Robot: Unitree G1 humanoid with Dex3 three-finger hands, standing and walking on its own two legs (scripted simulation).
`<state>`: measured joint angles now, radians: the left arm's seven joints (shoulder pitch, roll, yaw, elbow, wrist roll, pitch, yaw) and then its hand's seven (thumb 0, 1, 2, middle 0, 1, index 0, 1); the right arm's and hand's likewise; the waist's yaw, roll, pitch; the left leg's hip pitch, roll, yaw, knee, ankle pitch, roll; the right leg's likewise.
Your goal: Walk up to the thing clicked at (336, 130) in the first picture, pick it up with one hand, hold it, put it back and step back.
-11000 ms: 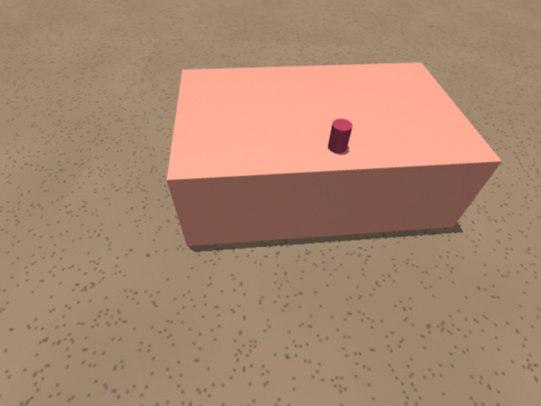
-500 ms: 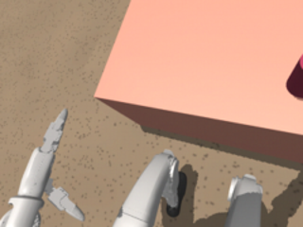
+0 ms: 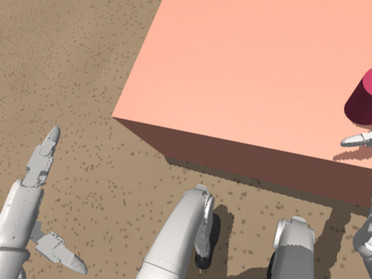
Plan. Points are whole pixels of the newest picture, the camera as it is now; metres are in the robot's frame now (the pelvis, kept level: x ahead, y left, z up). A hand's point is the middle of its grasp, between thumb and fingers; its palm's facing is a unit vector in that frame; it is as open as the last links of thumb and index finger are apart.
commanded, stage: rest palm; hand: right
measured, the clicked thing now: out of the picture +0.54 -0.22 -0.07
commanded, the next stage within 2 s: close in 0.04 s
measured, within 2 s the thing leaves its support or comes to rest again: leaves its support in 1.04 s
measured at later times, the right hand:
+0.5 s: hand (368, 93) +0.54 -0.21 -0.06, palm faces +0.16 +0.99 +0.01, open 15.6 cm
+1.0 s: hand (366, 103) +0.52 -0.21 -0.06, palm faces +0.18 +0.98 +0.00, open 10.1 cm
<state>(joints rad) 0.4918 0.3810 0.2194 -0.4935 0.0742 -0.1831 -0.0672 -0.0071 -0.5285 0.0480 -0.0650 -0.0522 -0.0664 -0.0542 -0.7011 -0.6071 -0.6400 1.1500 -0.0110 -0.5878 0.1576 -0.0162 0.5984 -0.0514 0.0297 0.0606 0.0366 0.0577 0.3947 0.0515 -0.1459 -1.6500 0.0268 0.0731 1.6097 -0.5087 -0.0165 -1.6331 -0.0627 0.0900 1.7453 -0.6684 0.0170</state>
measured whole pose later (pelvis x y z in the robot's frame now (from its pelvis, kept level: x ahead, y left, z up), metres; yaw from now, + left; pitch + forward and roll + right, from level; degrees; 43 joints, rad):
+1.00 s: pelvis +0.00 +0.00 -0.01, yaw +0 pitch +32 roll +5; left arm 0.50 0.36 0.20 -0.50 0.07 -0.16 -0.09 -0.01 -0.55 0.07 -0.06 -0.05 -0.06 -0.06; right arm -0.73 -0.60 -0.62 1.11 -0.05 -0.55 0.09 -0.01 0.34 -0.67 0.82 0.78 0.87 0.80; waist 0.41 0.05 -0.15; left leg -1.69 0.02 0.07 1.64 -0.51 -0.01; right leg -1.66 -0.06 0.09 1.77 -0.67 0.02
